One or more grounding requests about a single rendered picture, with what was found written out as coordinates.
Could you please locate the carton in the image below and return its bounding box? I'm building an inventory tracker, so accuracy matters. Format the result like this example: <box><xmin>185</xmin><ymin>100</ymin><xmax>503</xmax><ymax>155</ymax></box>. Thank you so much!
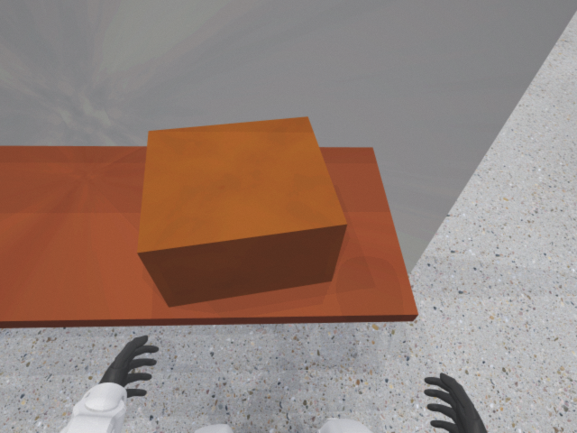
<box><xmin>137</xmin><ymin>116</ymin><xmax>347</xmax><ymax>308</ymax></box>

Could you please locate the left robot hand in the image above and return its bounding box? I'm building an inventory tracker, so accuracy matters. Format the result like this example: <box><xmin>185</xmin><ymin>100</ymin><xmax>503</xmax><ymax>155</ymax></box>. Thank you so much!
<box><xmin>99</xmin><ymin>336</ymin><xmax>159</xmax><ymax>398</ymax></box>

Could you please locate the left robot forearm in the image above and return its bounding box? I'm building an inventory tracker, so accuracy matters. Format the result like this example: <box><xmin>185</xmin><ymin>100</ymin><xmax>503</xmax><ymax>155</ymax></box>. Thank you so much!
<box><xmin>60</xmin><ymin>382</ymin><xmax>127</xmax><ymax>433</ymax></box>

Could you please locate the right robot hand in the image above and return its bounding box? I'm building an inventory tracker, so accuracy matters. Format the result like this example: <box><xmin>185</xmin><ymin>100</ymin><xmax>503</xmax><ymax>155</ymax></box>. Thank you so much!
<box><xmin>424</xmin><ymin>373</ymin><xmax>488</xmax><ymax>433</ymax></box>

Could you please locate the table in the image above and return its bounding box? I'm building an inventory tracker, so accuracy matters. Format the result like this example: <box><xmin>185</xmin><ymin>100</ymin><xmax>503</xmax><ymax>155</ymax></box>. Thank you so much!
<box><xmin>0</xmin><ymin>146</ymin><xmax>418</xmax><ymax>328</ymax></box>

